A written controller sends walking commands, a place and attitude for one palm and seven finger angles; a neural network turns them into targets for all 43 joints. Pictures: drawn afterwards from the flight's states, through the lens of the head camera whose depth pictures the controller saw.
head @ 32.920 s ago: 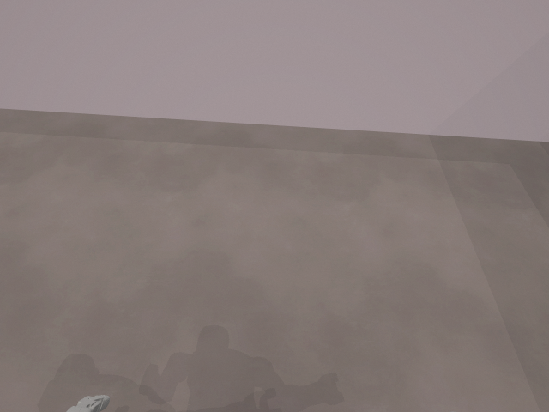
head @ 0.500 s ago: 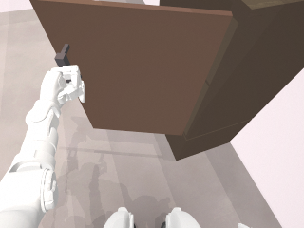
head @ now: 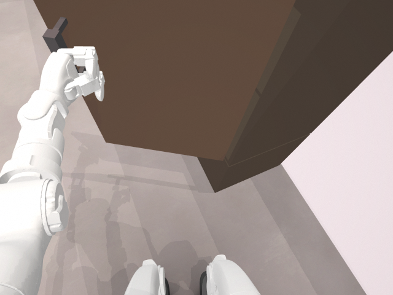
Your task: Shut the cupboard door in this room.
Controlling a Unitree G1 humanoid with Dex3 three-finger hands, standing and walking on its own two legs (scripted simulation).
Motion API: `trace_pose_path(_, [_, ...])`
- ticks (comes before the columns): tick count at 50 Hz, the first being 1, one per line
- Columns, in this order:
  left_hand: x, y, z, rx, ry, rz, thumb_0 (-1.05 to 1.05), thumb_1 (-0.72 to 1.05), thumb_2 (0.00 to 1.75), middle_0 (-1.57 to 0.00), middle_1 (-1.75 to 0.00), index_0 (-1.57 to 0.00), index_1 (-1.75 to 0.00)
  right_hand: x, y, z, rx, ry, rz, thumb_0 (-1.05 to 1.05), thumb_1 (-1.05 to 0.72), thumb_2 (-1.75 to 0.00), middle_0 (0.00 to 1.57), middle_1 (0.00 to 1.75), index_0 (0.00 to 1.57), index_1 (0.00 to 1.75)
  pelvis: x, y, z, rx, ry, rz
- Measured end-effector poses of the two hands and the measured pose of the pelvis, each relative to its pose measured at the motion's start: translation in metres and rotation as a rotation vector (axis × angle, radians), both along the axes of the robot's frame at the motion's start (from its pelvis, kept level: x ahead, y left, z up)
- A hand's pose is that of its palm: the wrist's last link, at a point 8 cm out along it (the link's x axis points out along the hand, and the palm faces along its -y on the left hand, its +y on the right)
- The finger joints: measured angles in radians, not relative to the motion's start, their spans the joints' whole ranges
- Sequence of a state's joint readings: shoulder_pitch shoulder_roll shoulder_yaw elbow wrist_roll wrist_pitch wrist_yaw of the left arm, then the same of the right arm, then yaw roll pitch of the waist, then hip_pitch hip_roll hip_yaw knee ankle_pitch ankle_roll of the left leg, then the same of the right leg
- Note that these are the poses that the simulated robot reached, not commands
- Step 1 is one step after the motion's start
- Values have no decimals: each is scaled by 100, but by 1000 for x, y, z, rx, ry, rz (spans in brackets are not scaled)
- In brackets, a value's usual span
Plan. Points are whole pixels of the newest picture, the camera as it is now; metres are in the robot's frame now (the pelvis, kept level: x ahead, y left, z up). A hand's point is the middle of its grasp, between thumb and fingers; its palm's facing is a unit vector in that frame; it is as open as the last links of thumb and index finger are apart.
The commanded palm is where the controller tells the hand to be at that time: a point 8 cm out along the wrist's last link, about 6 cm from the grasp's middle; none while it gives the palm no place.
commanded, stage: push the door shut along its arc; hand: left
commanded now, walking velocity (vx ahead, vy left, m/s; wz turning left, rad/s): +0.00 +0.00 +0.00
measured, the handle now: (69, 55) +0.58 +0.21 +0.09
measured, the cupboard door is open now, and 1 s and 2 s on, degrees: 58 46 46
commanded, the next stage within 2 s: pull the fist back off the door in 0.72 s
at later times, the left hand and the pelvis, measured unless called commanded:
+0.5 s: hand (121, 60) +0.56 +0.11 +0.10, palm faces -0.34 -0.94 -0.01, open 3.1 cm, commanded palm +0.57 +0.15 +0.09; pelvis +0.01 +0.00 -0.01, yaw -2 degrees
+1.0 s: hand (131, 45) +0.61 +0.10 +0.09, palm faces +0.08 -1.00 +0.05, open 3.1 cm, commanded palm +0.58 +0.12 +0.09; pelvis +0.01 -0.01 -0.02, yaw -1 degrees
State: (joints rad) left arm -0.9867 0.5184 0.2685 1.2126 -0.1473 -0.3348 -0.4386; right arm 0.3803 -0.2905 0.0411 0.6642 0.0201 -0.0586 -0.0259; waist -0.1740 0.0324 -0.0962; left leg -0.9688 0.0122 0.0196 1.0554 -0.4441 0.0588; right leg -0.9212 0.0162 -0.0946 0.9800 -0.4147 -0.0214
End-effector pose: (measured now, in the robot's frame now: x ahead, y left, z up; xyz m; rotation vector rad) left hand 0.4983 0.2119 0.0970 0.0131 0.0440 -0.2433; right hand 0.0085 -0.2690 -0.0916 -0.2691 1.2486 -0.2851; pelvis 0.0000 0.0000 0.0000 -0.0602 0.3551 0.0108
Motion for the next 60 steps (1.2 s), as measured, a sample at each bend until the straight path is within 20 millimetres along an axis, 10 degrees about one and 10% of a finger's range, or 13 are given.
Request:
trace_pose_path(42, [77,-59,7,17,33,-153,2,98,100,-129,-150,-130,-150,-34,-12,-13,-49,145,-47,0,-90,-90,21,30,20,30,4,-11,-21,-15,114,0])
trace_pose_path(50, [85,-65,-6,-60,17,324,2,86,93,-129,-150,-130,-150,-41,4,-15,51,159,-4,0,-91,-90,20,30,20,30,5,-14,-23,-11,147,-10])
trace_pose_path(60, [69,-80,-10,-3,31,321,2,89,91,-129,-150,-130,-150,-58,27,-6,169,212,-106,0,-90,-90,21,30,20,30,19,-18,-1,12,93,-35])
